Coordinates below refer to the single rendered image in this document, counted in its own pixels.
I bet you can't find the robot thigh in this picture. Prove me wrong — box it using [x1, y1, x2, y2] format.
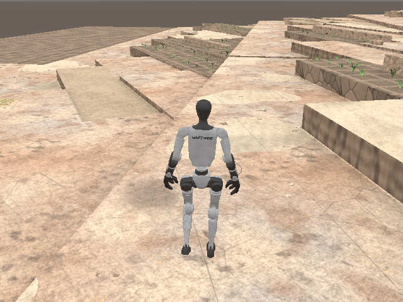
[180, 175, 194, 215]
[208, 176, 223, 220]

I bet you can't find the robot left upper arm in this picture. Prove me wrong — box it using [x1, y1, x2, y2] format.
[172, 126, 190, 161]

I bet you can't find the right robot hand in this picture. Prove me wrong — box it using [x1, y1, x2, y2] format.
[225, 180, 240, 195]

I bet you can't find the robot right forearm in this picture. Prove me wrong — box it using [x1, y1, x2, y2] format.
[226, 154, 239, 181]

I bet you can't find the robot right thigh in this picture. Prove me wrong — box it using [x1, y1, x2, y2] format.
[208, 176, 223, 220]

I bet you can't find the robot left thigh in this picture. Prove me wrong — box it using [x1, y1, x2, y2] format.
[180, 175, 194, 215]

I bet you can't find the robot right upper arm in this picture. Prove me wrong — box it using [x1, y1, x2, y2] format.
[216, 127, 232, 163]

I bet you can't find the left robot hand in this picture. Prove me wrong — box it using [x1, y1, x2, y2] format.
[163, 175, 178, 190]

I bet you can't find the robot left forearm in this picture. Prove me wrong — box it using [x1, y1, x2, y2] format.
[165, 151, 178, 177]

